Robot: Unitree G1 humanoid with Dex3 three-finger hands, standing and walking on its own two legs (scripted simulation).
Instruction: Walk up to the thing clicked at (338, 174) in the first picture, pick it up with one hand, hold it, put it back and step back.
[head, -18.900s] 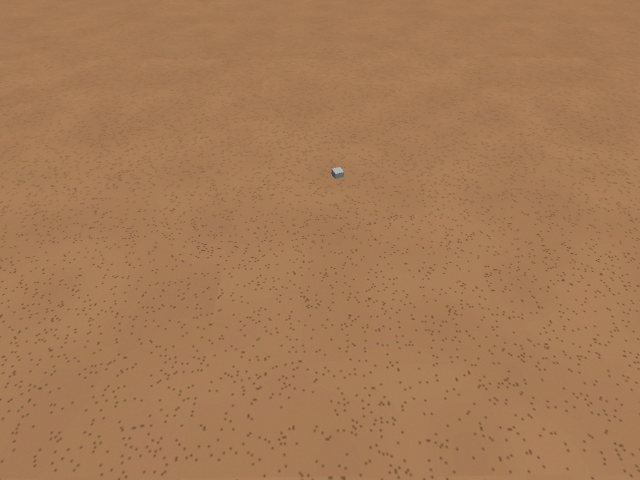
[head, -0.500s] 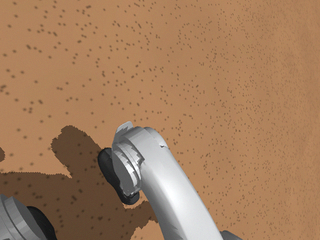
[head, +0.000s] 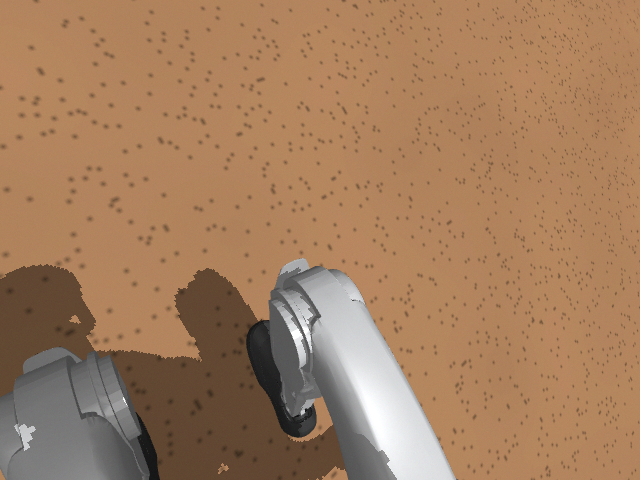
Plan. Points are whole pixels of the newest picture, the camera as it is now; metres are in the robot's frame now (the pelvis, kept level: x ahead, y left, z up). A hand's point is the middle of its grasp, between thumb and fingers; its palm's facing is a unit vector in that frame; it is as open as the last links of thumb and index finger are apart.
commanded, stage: settle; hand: left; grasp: from above
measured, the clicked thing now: out of the picture +0.49 +0.33 -0.26
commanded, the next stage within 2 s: lift in 0.34 s
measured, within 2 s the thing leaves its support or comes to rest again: neither
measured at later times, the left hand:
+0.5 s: hand out of the picture +0.48 +0.30 -0.16, palm faces -0.28 -0.31 -0.91, open 4.8 cm
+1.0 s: hand out of the picture +0.43 +0.31 -0.05, palm faces -0.31 -0.28 -0.91, open 5.7 cm
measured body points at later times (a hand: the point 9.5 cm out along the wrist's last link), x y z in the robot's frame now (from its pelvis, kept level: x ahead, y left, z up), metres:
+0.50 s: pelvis +0.00 -0.01 +0.00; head +0.26 +0.06 +0.37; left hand +0.50 +0.31 -0.11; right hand +0.02 -0.27 -0.08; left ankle +0.07 +0.12 -0.31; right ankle +0.13 -0.12 -0.31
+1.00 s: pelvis +0.00 -0.01 +0.06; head +0.20 +0.03 +0.46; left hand +0.44 +0.32 +0.00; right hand +0.09 -0.27 -0.07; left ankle +0.06 +0.12 -0.31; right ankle +0.13 -0.12 -0.31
